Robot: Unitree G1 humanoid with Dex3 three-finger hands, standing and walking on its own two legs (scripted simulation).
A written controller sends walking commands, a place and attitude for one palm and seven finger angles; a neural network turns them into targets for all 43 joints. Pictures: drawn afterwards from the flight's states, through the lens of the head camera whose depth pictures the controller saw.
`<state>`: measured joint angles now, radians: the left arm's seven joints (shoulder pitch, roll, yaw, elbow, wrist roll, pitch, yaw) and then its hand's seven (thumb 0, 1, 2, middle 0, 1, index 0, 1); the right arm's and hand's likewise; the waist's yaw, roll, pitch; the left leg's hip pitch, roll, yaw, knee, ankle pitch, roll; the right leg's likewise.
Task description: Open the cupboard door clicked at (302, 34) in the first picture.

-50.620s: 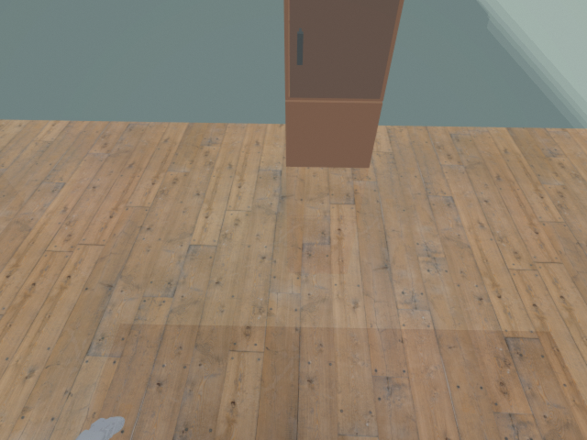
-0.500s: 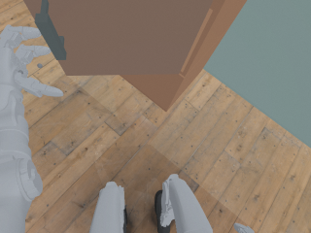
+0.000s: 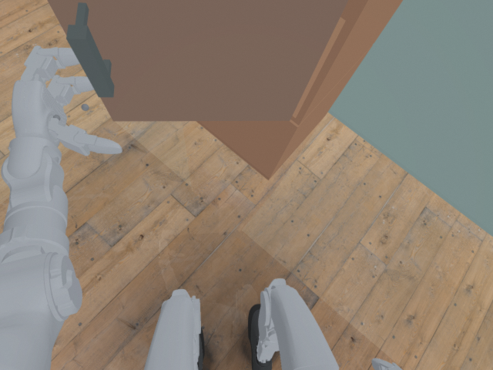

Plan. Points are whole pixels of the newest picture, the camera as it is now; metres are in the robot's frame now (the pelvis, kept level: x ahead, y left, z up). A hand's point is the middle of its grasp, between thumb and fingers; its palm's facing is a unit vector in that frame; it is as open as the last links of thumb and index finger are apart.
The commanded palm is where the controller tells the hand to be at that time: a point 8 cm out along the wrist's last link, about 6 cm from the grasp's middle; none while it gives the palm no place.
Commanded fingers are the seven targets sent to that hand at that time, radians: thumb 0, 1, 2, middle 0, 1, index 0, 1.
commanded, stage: slide the fingers in behind the handle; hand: left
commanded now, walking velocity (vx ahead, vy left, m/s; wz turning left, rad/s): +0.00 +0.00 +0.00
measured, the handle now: (95, 53) +0.58 +0.21 +0.04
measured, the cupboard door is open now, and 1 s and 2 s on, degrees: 44 45 45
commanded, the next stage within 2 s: move the hooked fingers beside the handle in 0.60 s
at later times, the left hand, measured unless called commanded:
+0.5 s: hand (91, 111) +0.49 +0.21 +0.02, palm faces +0.10 -0.99 -0.01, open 14.6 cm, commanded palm +0.48 +0.22 +0.03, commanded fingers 0.00 -0.50 0.30 -0.30 -1.20 -0.30 -1.20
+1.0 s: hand (89, 112) +0.49 +0.22 +0.02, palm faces +0.08 -1.00 -0.01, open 14.6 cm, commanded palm +0.48 +0.23 +0.03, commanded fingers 0.00 -0.50 0.30 -0.30 -1.20 -0.30 -1.20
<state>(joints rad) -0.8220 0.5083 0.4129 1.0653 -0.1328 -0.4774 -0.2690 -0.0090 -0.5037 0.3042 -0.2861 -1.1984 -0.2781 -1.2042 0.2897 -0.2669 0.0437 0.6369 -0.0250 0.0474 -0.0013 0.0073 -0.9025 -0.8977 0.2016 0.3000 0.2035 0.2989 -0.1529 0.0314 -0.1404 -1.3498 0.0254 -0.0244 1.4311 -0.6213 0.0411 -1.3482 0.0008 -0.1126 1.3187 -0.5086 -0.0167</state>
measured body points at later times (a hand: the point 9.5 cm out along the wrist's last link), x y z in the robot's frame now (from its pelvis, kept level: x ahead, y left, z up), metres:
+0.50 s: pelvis +0.01 +0.00 +0.01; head +0.18 +0.04 +0.43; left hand +0.48 +0.27 +0.02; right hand +0.06 -0.27 -0.11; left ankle +0.01 +0.09 -0.59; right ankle +0.05 -0.12 -0.59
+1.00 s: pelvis +0.01 +0.00 +0.01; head +0.18 +0.04 +0.43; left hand +0.48 +0.27 +0.02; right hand +0.06 -0.26 -0.11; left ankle +0.01 +0.09 -0.59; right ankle +0.05 -0.12 -0.59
